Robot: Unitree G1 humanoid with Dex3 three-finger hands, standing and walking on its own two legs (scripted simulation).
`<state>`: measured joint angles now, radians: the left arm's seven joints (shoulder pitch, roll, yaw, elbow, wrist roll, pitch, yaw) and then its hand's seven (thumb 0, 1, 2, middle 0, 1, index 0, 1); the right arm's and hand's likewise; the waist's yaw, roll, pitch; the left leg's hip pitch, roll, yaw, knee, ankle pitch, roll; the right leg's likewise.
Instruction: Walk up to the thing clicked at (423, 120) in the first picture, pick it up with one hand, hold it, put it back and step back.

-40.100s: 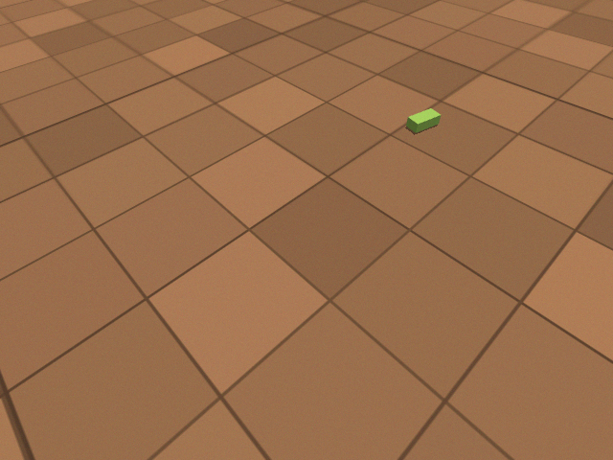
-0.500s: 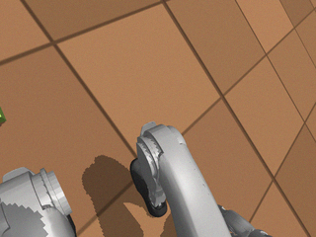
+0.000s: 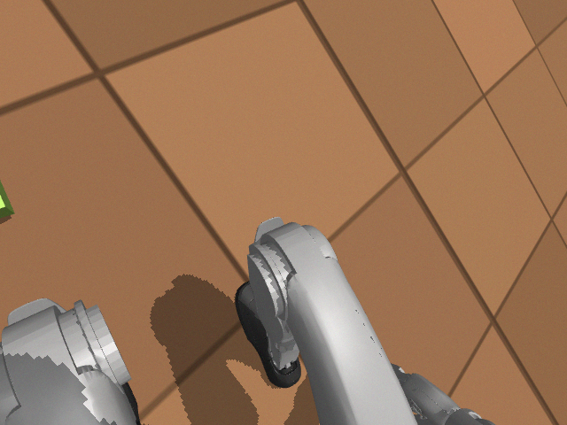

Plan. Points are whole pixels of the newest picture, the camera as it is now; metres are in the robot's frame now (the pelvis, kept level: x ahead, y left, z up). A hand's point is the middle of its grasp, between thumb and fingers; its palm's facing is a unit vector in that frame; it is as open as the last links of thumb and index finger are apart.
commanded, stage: open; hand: left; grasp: from above
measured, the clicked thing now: out of the picture +0.45 +0.33 -0.27
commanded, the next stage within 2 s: withdraw in 0.12 s
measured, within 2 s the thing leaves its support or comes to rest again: neither
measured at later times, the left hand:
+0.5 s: hand out of the picture +0.46 +0.33 -0.21, palm faces -0.32 -0.13 -0.94, open 14.1 cm
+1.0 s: hand out of the picture +0.43 +0.34 -0.08, palm faces -0.47 -0.13 -0.87, open 14.0 cm
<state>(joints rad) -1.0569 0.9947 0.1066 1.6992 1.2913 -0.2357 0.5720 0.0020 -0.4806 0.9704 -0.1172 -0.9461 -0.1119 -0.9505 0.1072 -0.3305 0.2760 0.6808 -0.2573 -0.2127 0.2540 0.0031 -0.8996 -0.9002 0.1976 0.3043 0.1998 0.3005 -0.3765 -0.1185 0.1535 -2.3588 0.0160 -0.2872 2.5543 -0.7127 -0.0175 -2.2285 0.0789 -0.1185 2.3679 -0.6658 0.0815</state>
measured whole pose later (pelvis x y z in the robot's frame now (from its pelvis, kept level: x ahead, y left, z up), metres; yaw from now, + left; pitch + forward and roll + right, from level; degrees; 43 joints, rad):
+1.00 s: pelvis -0.01 -0.01 +0.05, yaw +7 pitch +33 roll -9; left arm -1.02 0.75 -0.01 1.35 1.18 -0.18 0.19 0.00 -0.50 1.01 -0.09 -1.01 -0.09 -1.01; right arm 0.15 -0.32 0.10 0.66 -0.11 0.00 0.14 0.00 -0.91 -0.90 0.20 0.30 0.20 0.30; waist -0.24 0.01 -0.05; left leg -2.26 0.01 -0.17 2.31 -0.64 -0.02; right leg -2.16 0.02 -0.04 2.22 -0.64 0.06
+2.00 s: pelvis +0.01 -0.02 +0.22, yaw +13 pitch +29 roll -4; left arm -0.15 0.37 0.03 0.34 0.32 0.21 0.05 0.01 0.87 0.89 -0.21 -0.31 -0.21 -0.31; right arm 0.06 -0.26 -0.02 0.56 0.02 -0.03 0.01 0.01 -0.91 -0.90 0.20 0.30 0.20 0.30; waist -0.04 0.03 -0.19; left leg -1.67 0.03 -0.10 1.78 -0.61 -0.03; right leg -1.61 -0.01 -0.03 1.73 -0.62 0.04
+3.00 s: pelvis +0.08 +0.00 +0.41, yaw +16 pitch +10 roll -3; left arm 0.50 0.22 0.04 -0.14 -0.05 0.46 0.02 0.01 0.91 0.89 -0.20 -0.30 -0.20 -0.30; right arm 0.27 -0.21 0.03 0.53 0.00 -0.24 -0.18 0.02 -0.90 -0.90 0.20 0.30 0.20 0.30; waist -0.03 0.04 -0.15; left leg -0.71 0.04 -0.07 1.01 -0.48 -0.02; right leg -0.64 -0.02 -0.05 0.94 -0.47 0.03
